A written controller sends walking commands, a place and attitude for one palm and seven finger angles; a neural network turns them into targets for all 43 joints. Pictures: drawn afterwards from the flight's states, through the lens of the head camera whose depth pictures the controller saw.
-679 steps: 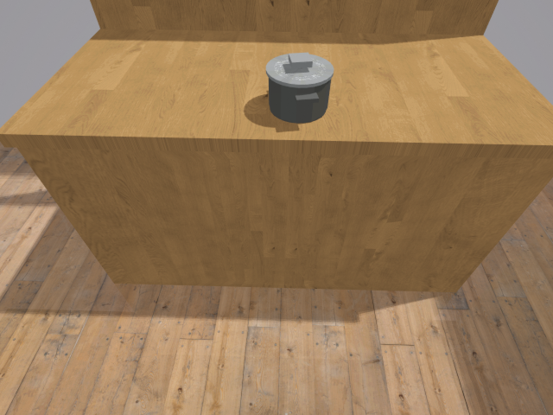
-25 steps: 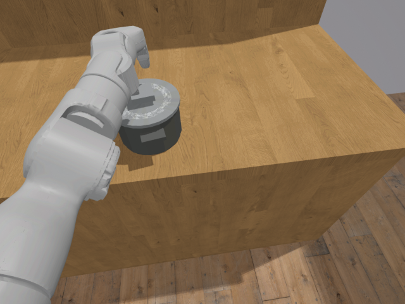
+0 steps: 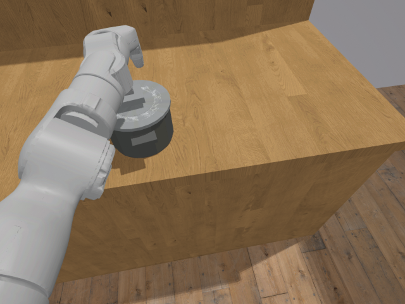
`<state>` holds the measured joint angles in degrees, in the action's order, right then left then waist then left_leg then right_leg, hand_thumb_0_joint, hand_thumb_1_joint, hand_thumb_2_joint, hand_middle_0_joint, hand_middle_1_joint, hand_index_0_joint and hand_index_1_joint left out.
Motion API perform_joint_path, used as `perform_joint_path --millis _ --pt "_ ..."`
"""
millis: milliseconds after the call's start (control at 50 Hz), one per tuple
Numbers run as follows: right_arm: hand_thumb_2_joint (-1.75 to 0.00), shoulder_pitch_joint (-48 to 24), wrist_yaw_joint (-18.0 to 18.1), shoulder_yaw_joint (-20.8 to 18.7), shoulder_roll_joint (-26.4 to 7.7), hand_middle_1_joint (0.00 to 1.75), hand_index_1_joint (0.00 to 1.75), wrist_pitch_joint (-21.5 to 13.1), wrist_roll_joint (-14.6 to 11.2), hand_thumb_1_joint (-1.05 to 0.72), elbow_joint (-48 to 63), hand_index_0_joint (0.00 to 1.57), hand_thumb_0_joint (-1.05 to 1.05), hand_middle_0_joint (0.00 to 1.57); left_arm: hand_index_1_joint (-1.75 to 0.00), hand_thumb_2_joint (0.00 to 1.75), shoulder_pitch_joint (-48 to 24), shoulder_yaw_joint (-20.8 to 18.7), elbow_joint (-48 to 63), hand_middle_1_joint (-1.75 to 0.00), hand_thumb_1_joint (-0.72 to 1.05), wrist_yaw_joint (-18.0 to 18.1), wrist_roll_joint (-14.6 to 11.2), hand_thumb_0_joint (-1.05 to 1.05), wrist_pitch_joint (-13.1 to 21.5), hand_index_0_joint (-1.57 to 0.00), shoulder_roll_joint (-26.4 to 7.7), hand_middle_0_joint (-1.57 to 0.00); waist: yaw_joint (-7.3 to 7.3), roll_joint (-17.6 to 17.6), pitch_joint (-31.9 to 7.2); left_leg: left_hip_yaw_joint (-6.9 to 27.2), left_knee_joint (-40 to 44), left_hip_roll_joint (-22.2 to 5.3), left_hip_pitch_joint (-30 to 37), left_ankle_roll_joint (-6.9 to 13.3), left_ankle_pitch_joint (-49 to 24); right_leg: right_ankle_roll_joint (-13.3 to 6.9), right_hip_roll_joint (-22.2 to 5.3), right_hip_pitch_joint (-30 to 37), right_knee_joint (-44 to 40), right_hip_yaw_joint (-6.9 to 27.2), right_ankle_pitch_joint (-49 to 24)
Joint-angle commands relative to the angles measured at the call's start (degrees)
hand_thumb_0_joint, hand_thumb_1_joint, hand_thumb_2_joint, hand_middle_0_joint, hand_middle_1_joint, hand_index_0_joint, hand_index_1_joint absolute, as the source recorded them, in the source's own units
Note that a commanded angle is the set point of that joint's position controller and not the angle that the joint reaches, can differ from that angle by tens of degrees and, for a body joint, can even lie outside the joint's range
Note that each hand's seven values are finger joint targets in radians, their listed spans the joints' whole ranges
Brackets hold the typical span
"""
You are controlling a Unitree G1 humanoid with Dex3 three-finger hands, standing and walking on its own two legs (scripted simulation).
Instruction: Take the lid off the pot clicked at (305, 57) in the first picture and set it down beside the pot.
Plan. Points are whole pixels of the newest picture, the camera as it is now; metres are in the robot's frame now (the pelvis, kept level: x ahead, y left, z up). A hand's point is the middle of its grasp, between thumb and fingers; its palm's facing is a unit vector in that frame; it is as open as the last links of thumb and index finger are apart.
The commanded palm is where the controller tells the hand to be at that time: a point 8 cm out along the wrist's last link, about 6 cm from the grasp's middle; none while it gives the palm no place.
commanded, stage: move the open hand above the knob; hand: left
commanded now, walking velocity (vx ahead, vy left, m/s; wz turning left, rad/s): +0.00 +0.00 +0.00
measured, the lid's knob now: (131, 95) +0.53 +0.09 +0.13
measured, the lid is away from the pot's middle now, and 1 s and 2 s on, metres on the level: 0.00 0.00 0.00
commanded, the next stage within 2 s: lower the open fingers around the knob in 1.34 s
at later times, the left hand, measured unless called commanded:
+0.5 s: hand (116, 77) +0.50 +0.10 +0.20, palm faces -0.31 -0.09 -0.95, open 10.4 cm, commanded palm +0.51 +0.10 +0.26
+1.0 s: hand (113, 76) +0.50 +0.11 +0.20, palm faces -0.31 -0.10 -0.95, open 10.4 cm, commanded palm +0.51 +0.11 +0.26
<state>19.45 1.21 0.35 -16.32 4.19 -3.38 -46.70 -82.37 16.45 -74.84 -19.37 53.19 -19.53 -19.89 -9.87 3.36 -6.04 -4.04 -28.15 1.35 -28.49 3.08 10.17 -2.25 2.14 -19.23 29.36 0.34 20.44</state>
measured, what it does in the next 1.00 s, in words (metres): stands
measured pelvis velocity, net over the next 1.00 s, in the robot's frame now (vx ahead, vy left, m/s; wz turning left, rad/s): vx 0.00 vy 0.01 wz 0.00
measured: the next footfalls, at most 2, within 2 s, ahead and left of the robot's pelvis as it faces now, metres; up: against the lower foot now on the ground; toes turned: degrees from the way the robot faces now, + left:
none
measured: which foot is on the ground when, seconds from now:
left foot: down 0.00-1.00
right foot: down 0.00-1.00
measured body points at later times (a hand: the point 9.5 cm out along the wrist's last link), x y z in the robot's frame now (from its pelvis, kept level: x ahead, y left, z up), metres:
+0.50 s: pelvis +0.00 +0.00 +0.00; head +0.03 -0.02 +0.45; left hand +0.51 +0.10 +0.25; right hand +0.04 -0.27 -0.14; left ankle +0.03 +0.09 -0.73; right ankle -0.07 -0.09 -0.73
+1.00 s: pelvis +0.00 +0.01 +0.00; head +0.03 -0.01 +0.45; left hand +0.51 +0.11 +0.25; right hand +0.00 -0.26 -0.14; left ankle +0.03 +0.09 -0.73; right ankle -0.07 -0.09 -0.73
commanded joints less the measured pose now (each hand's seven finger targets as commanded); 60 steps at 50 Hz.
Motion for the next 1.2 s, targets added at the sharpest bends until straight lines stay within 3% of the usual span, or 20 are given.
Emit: perform_joint_path --millis 0,80,140,180,220,260,320,360,440,500,600,680,800,820,860,900,1040,1080,1140,1180 --pt "-0.90 1.5 0.7 -2.6 -8.7 0.30 0.30 -1.6 0.3 -0.90 5.0 0.20 0.00 0.20 -0.39 1.13 -33.7 -1.2 11.3 -0.39 -0.19 1.7 1.0 0.00 0.2 -0.65 -12.0 -0.65 -0.01 -5.6 -22.9 3.6 -2.0 1.5 23.4 3.2 -18.0 0.8 1.0 -2.6 -3.9 1.2 -30.3" --pt "-0.90 0.8 0.3 -2.8 -8.0 0.30 0.30 -2.1 0.2 -0.90 5.5 0.20 0.00 0.20 -0.39 1.13 -33.5 0.0 13.8 -0.39 -0.19 1.8 1.7 0.00 0.8 -0.65 -10.3 -0.65 0.40 -3.7 -24.9 4.5 -2.6 1.1 27.4 2.9 -21.8 0.7 1.5 -4.5 -3.3 0.8 -29.1" --pt "-0.90 0.4 0.3 -2.6 -8.5 0.30 0.30 -1.2 0.2 -0.90 5.2 0.20 0.00 0.20 -0.39 1.13 -30.8 -0.7 10.7 -0.39 -0.19 1.6 1.2 0.00 -0.3 -0.65 -11.0 -0.65 0.22 -7.4 -21.2 3.8 -2.0 1.5 23.4 3.1 -18.4 0.9 1.2 -3.4 -3.7 0.9 -29.6" --pt "-0.90 0.1 0.4 -2.4 -8.6 0.30 0.30 -1.1 0.1 -0.90 5.0 0.20 0.00 0.20 -0.39 1.13 -32.8 -0.2 10.1 -0.39 -0.19 1.8 1.0 0.00 -1.0 -0.65 -10.6 -0.65 -0.61 -7.0 -19.6 3.7 -1.6 1.6 22.7 3.2 -15.3 1.1 1.2 -4.5 -4.3 0.9 -27.8" --pt "-0.90 -0.5 0.6 -2.4 -8.4 0.30 0.30 -1.6 0.2 -0.90 5.8 0.20 0.00 0.20 -0.39 1.13 -35.9 -0.4 14.3 -0.39 -0.19 1.6 0.6 0.00 0.2 -0.65 -11.4 -0.65 -0.20 -5.6 -23.7 3.9 -2.0 1.8 24.8 3.2 -17.4 0.9 0.9 -2.9 -3.7 1.3 -30.0" --pt "-0.90 -0.3 0.9 -2.3 -8.4 0.30 0.30 -1.4 0.3 -0.90 5.3 0.20 0.00 0.20 -0.39 1.13 -34.2 -1.2 11.8 -0.39 -0.19 1.5 1.4 0.00 -0.3 -0.65 -13.0 -0.65 -0.38 -6.4 -22.5 3.5 -2.1 1.8 23.8 3.2 -17.0 1.0 0.8 -2.9 -3.8 1.5 -30.4" --pt "-0.90 -0.7 0.9 -2.2 -8.4 0.30 0.30 -1.1 0.0 -0.90 5.2 0.20 0.00 0.20 -0.39 1.13 -32.9 0.9 10.2 -0.39 -0.19 1.1 0.9 0.00 -0.5 -0.65 -9.2 -0.65 -0.92 -6.3 -20.5 3.5 -2.1 1.8 23.5 3.2 -16.3 1.1 0.8 -4.6 -4.1 1.2 -29.6" --pt "-0.90 -1.1 0.9 -2.2 -8.4 0.30 0.30 -1.1 -0.2 -0.90 5.2 0.20 0.00 0.20 -0.39 1.13 -33.4 1.0 9.8 -0.39 -0.19 0.9 1.0 0.00 -0.4 -0.65 -9.3 -0.65 -1.12 -6.1 -20.2 3.9 -2.0 1.6 23.6 3.1 -15.1 1.1 0.9 -5.4 -4.1 1.1 -27.7" --pt "-0.90 -1.0 1.0 -2.4 -8.2 0.30 0.30 -1.5 0.1 -0.90 6.0 0.20 0.00 0.20 -0.39 1.13 -35.3 -0.4 14.8 -0.39 -0.19 0.6 0.9 0.00 1.5 -0.65 -11.8 -0.65 -0.28 -4.3 -25.7 4.3 -2.9 1.6 26.7 3.1 -19.8 0.9 0.8 -3.6 -3.0 1.3 -30.7" --pt "-0.90 -0.4 0.8 -2.5 -7.9 0.30 0.30 -1.4 0.0 -0.90 5.6 0.20 0.00 0.20 -0.39 1.13 -32.5 0.5 12.4 -0.39 -0.19 1.0 0.7 0.00 1.0 -0.65 -9.2 -0.65 -0.21 -4.5 -22.7 4.1 -3.0 1.2 26.1 3.1 -20.4 0.6 0.9 -5.0 -3.5 0.9 -29.7" --pt "-0.90 -0.5 0.7 -2.4 -8.3 0.30 0.30 -1.1 0.0 -0.90 5.3 0.20 0.00 0.20 -0.39 1.13 -33.8 0.7 12.4 -0.39 -0.19 1.6 0.2 0.00 0.1 -0.65 -8.8 -0.65 -0.46 -5.3 -21.5 4.2 -2.4 1.3 25.3 3.1 -18.3 0.7 1.0 -5.4 -3.9 0.7 -28.2" --pt "-0.90 0.0 1.1 -2.3 -8.5 0.30 0.30 -1.4 0.1 -0.90 5.0 0.20 0.00 0.20 -0.39 1.13 -34.7 -0.9 11.1 -0.39 -0.19 1.8 1.3 0.00 -0.1 -0.65 -12.0 -0.65 -0.53 -5.8 -22.5 4.4 -2.0 1.4 25.0 3.0 -16.7 0.7 1.2 -5.0 -3.8 0.7 -27.0" --pt "-0.90 0.9 1.0 -2.6 -8.4 0.30 0.30 -1.8 0.2 -0.90 5.2 0.20 0.00 0.20 -0.39 1.13 -33.6 -0.8 11.3 -0.39 -0.19 1.6 1.5 0.00 0.7 -0.65 -11.6 -0.65 -0.26 -4.7 -24.2 4.3 -2.4 1.2 25.7 2.9 -18.9 0.5 1.1 -4.4 -3.7 0.8 -28.2" --pt "-0.90 0.8 1.0 -2.5 -8.5 0.30 0.30 -1.6 0.1 -0.90 5.0 0.20 0.00 0.20 -0.39 1.13 -32.9 0.0 9.8 -0.39 -0.19 1.6 1.7 0.00 0.3 -0.65 -10.4 -0.65 -0.63 -5.3 -22.0 4.4 -2.0 1.1 25.2 2.9 -17.6 0.7 1.4 -5.9 -4.0 0.6 -26.4" --pt "-0.90 1.1 1.0 -2.5 -8.7 0.30 0.30 -1.6 0.1 -0.90 4.8 0.20 0.00 0.20 -0.39 1.13 -33.1 -0.5 9.0 -0.39 -0.19 1.8 1.7 0.00 0.0 -0.65 -11.3 -0.65 -0.77 -5.5 -20.8 4.5 -1.6 1.1 24.6 2.9 -15.7 0.7 1.5 -6.4 -4.3 0.5 -24.5" --pt "-0.90 1.5 1.1 -2.6 -8.9 0.30 0.30 -1.8 0.3 -0.90 5.2 0.20 0.00 0.20 -0.39 1.13 -33.7 -1.7 11.0 -0.39 -0.19 1.6 1.0 0.00 0.6 -0.65 -13.0 -0.65 -0.27 -5.6 -23.1 4.2 -1.8 1.3 24.7 3.0 -17.3 0.5 1.2 -4.2 -4.1 0.7 -26.9" --pt "-0.90 1.8 1.0 -2.7 -8.8 0.30 0.30 -1.9 0.0 -0.90 4.6 0.20 0.00 0.20 -0.39 1.13 -33.4 0.4 9.3 -0.39 -0.19 1.4 1.5 0.00 0.6 -0.65 -10.0 -0.65 -1.14 -4.8 -20.5 4.6 -1.9 1.1 25.4 3.0 -16.4 0.6 1.7 -7.6 -4.4 0.4 -24.7" --pt "-0.90 1.7 0.9 -2.7 -8.8 0.30 0.30 -2.2 0.1 -0.90 4.7 0.20 0.00 0.20 -0.39 1.13 -34.9 -0.4 10.6 -0.39 -0.19 1.7 1.5 0.00 0.9 -0.65 -11.5 -0.65 -1.03 -4.3 -21.8 4.9 -1.7 1.0 26.0 2.9 -15.9 0.5 1.7 -7.3 -4.2 0.4 -23.6" --pt "-0.90 1.5 0.5 -2.9 -8.4 0.30 0.30 -2.7 0.0 -0.90 5.1 0.20 0.00 0.20 -0.39 1.13 -37.9 1.9 14.6 -0.39 -0.19 2.0 1.0 0.00 1.8 -0.65 -7.5 -0.65 -1.21 -1.0 -24.3 5.9 -2.4 0.3 30.3 2.7 -20.0 0.4 2.0 -9.9 -3.7 0.1 -22.7" --pt "-0.90 2.0 0.5 -3.0 -8.3 0.30 0.30 -2.9 0.2 -0.90 4.4 0.20 0.00 0.20 -0.39 1.13 -35.5 1.2 11.3 -0.39 -0.19 2.5 1.4 0.00 1.2 -0.65 -7.8 -0.65 -0.95 -1.8 -23.1 6.3 -2.5 0.2 30.5 2.6 -19.7 0.2 2.1 -11.1 -3.8 -0.2 -20.7"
